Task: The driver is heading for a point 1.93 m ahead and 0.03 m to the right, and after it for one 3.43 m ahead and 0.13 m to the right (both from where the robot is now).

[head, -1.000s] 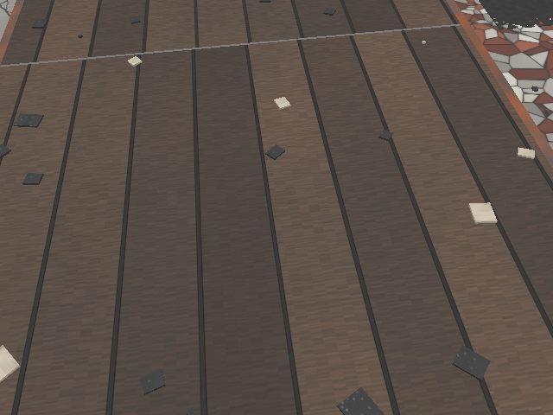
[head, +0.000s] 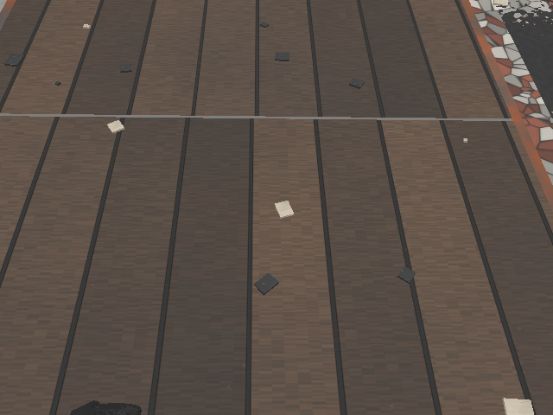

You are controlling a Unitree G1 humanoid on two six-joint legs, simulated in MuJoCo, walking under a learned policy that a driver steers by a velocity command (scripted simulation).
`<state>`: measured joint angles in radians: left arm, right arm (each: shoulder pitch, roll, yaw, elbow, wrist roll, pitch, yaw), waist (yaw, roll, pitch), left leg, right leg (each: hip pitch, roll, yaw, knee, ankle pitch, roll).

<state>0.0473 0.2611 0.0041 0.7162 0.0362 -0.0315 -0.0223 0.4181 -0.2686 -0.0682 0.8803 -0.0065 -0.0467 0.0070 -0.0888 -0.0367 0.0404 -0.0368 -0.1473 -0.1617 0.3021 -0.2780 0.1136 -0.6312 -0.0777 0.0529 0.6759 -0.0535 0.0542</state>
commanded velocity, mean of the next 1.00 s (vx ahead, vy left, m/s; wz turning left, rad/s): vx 0.47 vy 0.00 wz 0.15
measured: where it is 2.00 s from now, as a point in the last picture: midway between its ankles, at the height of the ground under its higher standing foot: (216, 362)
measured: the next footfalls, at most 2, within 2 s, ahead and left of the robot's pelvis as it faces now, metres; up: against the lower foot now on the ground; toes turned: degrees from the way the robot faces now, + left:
right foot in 0.10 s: +0.24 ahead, -0.13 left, +0.00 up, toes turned +6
left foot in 0.60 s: +0.44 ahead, +0.13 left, +0.00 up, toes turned +16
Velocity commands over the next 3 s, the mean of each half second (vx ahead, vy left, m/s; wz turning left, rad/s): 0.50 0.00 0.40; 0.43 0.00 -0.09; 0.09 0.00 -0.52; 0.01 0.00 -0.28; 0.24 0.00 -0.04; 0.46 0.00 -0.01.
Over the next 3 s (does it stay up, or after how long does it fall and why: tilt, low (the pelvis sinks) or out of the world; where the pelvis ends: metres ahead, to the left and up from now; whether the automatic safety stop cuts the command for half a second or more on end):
stays up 0.94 -0.01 0.00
